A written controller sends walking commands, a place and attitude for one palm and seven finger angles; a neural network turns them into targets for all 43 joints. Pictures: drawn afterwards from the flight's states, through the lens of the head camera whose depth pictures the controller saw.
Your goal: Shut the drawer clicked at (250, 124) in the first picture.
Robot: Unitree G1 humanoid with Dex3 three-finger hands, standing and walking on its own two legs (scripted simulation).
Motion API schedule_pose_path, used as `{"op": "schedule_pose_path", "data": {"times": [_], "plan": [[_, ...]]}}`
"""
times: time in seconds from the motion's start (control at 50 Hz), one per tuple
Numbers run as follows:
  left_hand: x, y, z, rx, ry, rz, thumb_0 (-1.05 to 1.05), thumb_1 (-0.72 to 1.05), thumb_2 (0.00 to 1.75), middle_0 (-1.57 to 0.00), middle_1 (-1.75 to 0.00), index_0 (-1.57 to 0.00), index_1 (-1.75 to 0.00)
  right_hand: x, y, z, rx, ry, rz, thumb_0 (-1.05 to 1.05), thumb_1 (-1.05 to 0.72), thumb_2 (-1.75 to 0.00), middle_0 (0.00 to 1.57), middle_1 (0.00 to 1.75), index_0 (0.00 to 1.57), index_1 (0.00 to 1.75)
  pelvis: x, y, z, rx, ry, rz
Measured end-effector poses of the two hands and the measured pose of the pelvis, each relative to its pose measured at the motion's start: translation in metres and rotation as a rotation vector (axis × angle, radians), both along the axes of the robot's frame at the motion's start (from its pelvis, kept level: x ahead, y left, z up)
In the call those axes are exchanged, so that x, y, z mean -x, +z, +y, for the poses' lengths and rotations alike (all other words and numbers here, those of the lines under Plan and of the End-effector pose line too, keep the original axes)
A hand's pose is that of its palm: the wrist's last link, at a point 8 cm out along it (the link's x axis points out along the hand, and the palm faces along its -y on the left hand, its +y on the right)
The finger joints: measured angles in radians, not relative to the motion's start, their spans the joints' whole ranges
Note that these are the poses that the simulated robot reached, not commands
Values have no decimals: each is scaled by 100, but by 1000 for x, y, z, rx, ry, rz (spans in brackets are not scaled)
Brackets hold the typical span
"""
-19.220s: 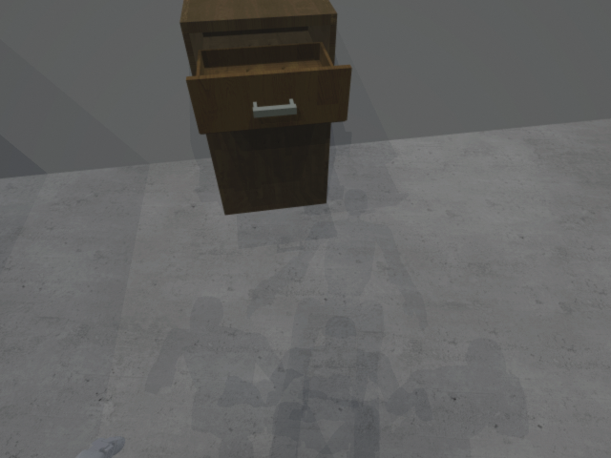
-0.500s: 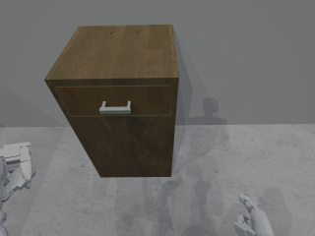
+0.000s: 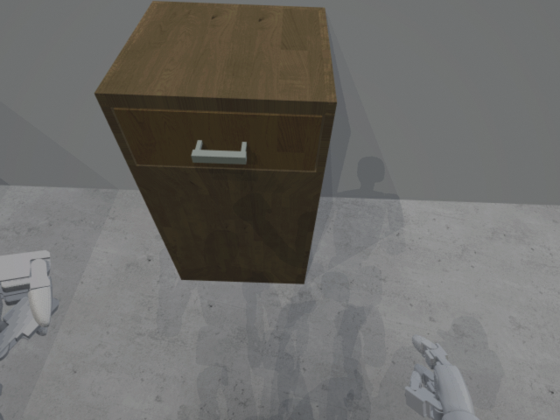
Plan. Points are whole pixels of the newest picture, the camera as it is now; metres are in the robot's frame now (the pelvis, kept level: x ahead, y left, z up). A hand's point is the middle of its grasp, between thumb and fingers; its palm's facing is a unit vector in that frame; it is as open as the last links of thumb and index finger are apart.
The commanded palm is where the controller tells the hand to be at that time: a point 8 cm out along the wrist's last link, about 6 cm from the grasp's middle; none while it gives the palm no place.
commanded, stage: step back with the hand held close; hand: left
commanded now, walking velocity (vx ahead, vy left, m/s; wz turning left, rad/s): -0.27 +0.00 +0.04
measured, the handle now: (220, 151) +0.64 +0.18 -0.05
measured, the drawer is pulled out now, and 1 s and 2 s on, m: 0.00 0.00 0.00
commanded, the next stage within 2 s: stop stepping back and stand still in 0.70 s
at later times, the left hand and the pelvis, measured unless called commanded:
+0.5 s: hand (30, 391) +0.12 +0.22 +0.16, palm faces +0.32 -0.85 -0.43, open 3.3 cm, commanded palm +0.05 +0.27 +0.18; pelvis -0.07 -0.01 -0.01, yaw +2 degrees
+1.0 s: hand out of the picture +0.02 +0.18 +0.18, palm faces +0.20 -0.82 -0.54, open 3.3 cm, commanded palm -0.04 +0.24 +0.18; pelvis -0.18 -0.03 +0.01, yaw -3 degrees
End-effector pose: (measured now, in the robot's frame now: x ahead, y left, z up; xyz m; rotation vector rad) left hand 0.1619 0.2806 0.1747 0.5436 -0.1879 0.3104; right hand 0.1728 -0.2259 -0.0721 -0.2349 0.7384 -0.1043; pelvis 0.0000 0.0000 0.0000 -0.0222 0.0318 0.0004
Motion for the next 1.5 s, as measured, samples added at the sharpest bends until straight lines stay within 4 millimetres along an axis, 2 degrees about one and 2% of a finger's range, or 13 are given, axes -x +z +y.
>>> {"op": "schedule_pose_path", "data": {"times": [0.08,0.28,0.44,0.58,0.68,0.76,0.84,0.98,1.08,1.18,1.26,1.38,1.5], "plan": [[12,-2,-10,10,-45,1,2,89,90,-140,-160,-140,-159,15,3,-5,19,6,7,1,-90,-90,20,30,20,30,15,-1,-3,7,2,-1],[45,26,-15,-133,-76,-118,2,88,90,-140,-160,-141,-159,48,4,-29,51,-41,-48,1,-90,-90,20,30,20,30,44,-8,-10,4,-4,-27],[65,7,-21,-23,-67,-113,2,89,90,-140,-160,-141,-159,91,-5,-40,45,-73,41,1,-91,-90,20,30,20,30,67,-7,-12,2,24,-16],[86,0,-5,-33,-92,-112,2,88,90,-141,-160,-141,-159,128,-2,-30,111,-79,109,1,-91,-90,20,30,20,30,90,-8,-3,6,59,13],[102,22,8,-78,-57,-121,2,88,90,-141,-160,-141,-159,139,3,-8,65,-49,81,1,-91,-90,20,30,20,30,103,4,-1,39,34,41],[115,34,-4,-50,-89,-148,2,89,90,-140,-160,-141,-159,144,8,5,16,-20,42,1,-91,-90,20,30,20,30,118,10,-4,40,-15,65],[123,27,-25,-18,-146,-123,2,89,90,-140,-160,-141,-159,152,8,6,-13,8,-2,1,-90,-90,20,30,20,30,143,10,-13,32,-36,75],[164,22,-55,-69,-181,7,2,89,90,-140,-160,-140,-159,191,-2,-27,-39,-36,11,1,-90,-90,20,30,20,30,180,4,-33,-1,-42,49],[189,33,-44,-79,-75,-30,2,88,90,-140,-160,-141,-159,225,2,-58,8,-119,76,1,-90,-90,20,30,20,30,177,11,-36,-51,-57,46],[188,7,-29,20,16,-67,1,88,90,-141,-160,-141,-159,235,-5,-76,72,-163,54,1,-91,-90,20,30,20,30,180,0,-27,-37,-24,15],[184,-6,-33,60,-8,-44,2,89,90,-140,-160,-141,-159,237,1,-68,56,-162,7,1,-91,-90,19,29,20,30,192,0,-26,-52,-36,-25],[201,23,-54,-30,-138,-107,2,89,90,-140,-160,-140,-159,240,7,-44,-11,-105,-46,1,-91,-90,20,30,20,30,209,3,-31,-13,-25,-26],[225,28,-34,-56,-94,-97,2,88,90,-140,-160,-140,-159,251,3,-28,-36,-94,-12,1,-91,-90,20,30,20,30,218,5,-23,-6,-32,-30]]}}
